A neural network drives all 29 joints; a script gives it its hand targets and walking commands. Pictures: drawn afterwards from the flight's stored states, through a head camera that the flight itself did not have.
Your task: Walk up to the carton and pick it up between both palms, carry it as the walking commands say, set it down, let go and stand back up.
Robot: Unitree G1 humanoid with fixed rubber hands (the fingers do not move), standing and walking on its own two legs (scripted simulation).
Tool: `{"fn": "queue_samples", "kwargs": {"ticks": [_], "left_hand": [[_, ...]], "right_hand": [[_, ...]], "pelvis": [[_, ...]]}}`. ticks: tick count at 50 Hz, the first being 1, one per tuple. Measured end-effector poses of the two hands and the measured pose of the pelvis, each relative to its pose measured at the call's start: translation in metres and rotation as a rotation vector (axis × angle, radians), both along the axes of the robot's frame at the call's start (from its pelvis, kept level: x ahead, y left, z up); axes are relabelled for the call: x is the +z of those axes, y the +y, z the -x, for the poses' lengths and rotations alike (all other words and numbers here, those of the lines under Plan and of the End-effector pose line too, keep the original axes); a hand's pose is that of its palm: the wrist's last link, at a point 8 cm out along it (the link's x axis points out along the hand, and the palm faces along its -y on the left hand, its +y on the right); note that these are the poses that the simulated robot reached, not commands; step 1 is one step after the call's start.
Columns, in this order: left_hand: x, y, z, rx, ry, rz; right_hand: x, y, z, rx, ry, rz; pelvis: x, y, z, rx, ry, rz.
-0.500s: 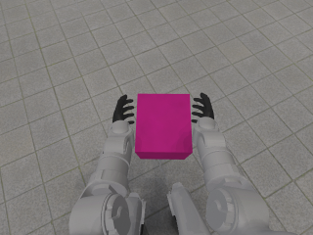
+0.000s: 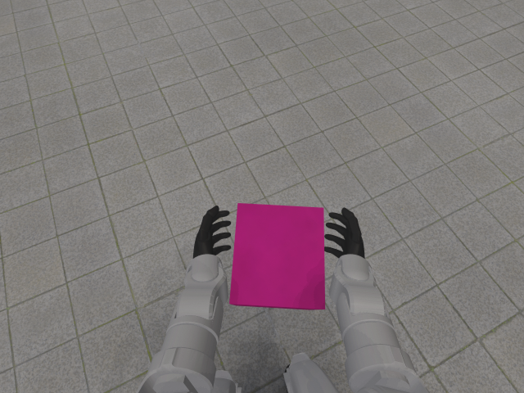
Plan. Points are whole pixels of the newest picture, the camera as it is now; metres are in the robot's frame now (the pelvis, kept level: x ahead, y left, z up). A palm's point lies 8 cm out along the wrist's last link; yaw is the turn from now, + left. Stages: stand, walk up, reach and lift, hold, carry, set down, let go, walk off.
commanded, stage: reach and lift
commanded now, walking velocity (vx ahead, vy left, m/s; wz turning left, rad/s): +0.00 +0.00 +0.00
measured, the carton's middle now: (276, 260) +0.36 -0.05 -0.15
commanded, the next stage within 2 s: none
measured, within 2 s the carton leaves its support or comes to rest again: neither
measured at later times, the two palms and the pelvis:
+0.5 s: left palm (191, 245) +0.34 +0.08 +0.03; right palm (362, 244) +0.32 -0.16 +0.02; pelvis +0.00 +0.00 +0.04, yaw +0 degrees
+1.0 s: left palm (180, 233) +0.33 +0.08 +0.10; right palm (383, 233) +0.31 -0.16 +0.10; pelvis +0.01 +0.00 +0.05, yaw +1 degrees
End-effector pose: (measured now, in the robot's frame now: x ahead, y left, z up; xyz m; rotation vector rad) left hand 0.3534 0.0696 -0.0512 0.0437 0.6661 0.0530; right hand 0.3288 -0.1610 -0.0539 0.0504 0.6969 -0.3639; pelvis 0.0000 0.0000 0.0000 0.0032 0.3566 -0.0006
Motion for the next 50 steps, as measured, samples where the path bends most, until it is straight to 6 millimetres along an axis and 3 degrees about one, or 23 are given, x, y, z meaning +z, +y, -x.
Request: {"fn": "queue_samples", "kwargs": {"ticks": [25,50], "left_hand": [[0.077,0.011,0.011,-0.02,-0.012,-0.004],[0.149,0.011,0.022,-0.075,-0.016,-0.024]], "right_hand": [[0.078,0.005,0.007,0.071,-0.012,-0.011],[0.151,0.006,0.02,0.056,-0.005,0.039]], "pelvis": [[0.04,-0.004,-0.003,-0.004,-0.221,-0.003],[0.053,-0.001,-0.007,0.011,-0.414,0.005]]}}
